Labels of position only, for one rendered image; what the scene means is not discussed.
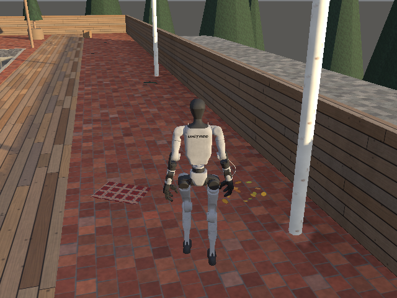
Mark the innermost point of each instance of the right robot forearm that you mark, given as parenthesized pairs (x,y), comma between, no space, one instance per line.
(226,168)

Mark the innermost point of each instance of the robot left shin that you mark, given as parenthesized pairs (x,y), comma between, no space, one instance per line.
(186,223)

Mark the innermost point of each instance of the left robot forearm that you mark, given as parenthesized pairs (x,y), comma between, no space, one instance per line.
(170,170)

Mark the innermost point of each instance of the robot left hand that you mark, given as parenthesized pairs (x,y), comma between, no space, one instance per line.
(166,191)

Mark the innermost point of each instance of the robot right hand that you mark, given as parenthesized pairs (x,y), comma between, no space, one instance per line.
(229,188)

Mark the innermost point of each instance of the left robot upper arm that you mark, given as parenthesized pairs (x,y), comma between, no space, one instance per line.
(176,142)

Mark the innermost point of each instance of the humanoid robot head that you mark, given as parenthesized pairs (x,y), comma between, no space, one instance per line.
(197,108)

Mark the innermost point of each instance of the right robot upper arm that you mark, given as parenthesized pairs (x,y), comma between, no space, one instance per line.
(220,142)

